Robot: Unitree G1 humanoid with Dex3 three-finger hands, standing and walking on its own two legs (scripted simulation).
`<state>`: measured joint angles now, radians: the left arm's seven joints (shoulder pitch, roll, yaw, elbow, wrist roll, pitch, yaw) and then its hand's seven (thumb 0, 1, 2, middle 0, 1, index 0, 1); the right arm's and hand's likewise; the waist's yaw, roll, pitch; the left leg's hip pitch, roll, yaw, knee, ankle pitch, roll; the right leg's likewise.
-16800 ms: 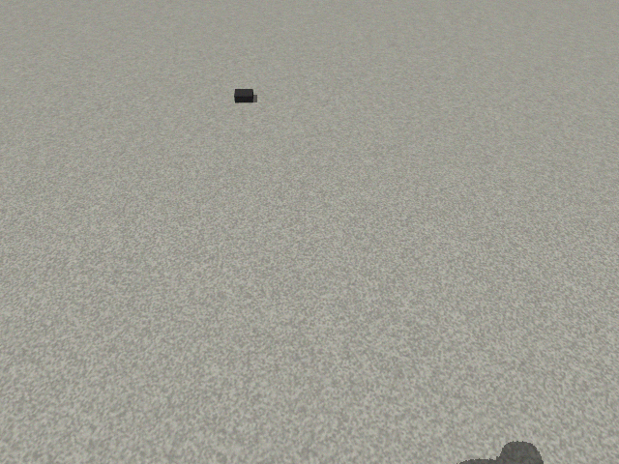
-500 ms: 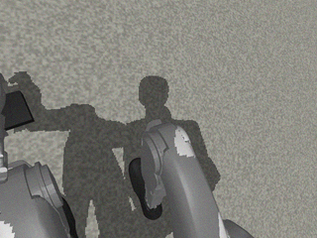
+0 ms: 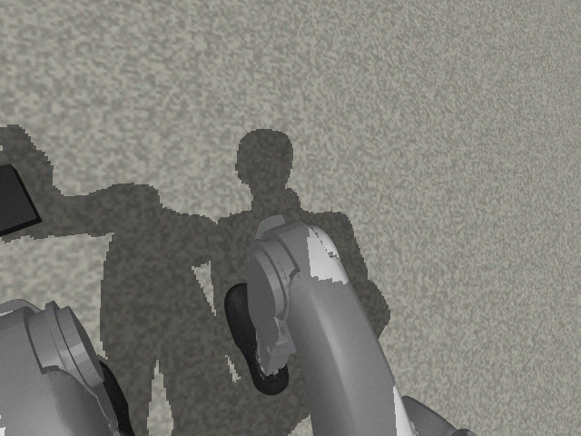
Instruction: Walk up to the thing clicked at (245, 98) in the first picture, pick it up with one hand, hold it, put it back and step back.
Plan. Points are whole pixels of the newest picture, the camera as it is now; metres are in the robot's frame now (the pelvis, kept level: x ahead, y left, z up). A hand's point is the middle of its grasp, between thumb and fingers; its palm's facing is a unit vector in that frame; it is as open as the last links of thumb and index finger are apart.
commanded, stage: rest palm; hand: left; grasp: from above
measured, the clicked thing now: out of the picture +0.44 +0.25 -0.29
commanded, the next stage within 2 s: close in 0.30 s
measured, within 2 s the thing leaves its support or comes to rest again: neither
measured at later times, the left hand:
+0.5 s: hand out of the picture +0.43 +0.26 -0.25, palm faces -0.46 -0.12 -0.88, open 14.3 cm
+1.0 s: hand out of the picture +0.43 +0.26 -0.25, palm faces -0.47 -0.11 -0.87, open 13.1 cm
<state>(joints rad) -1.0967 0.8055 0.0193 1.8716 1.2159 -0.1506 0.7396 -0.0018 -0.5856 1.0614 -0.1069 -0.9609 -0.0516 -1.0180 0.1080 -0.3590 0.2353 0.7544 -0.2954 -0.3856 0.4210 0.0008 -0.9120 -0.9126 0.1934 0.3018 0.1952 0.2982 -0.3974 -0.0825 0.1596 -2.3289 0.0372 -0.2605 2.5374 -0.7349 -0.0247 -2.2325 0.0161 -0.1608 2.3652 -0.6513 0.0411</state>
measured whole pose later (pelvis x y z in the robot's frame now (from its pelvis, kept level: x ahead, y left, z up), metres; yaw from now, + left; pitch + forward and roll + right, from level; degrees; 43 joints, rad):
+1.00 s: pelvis +0.00 +0.00 +0.01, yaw -1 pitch +28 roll -14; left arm -1.09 0.82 -0.01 1.87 1.19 -0.15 0.74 0.00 -0.37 0.86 -0.39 -0.68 -0.30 -0.77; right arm 0.10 -0.37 0.26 0.72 -0.30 -0.39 0.40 0.00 -0.90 -0.91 0.19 0.30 0.20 0.30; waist -0.41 -0.09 0.17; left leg -2.31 0.04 -0.27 2.52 -0.73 -0.02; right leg -2.21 0.02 -0.17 2.34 -0.65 0.05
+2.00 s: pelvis +0.00 +0.00 +0.01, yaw +0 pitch +30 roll -13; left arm -1.05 0.80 0.02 1.78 1.20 -0.13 0.72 -0.02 -0.09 0.43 -0.80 -0.29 -0.72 -0.39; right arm 0.13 -0.34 0.23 0.75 -0.28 -0.39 0.41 0.00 -0.91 -0.91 0.19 0.30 0.20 0.30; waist -0.38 -0.08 0.14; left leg -2.32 0.03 -0.26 2.51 -0.73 -0.02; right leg -2.22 0.02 -0.16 2.33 -0.65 0.05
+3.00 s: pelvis +0.00 -0.01 +0.07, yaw +8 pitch +35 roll -5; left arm -0.83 0.48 -0.03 1.23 1.13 -0.03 0.31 -0.02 -0.11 0.37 -0.87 -0.21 -0.79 -0.30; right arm 0.20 -0.28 -0.02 0.75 -0.08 -0.05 0.14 0.00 -0.91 -0.91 0.20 0.30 0.20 0.30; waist -0.18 0.05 -0.14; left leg -2.19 0.03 -0.10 2.25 -0.68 -0.01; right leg -2.16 -0.02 -0.04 2.19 -0.65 0.02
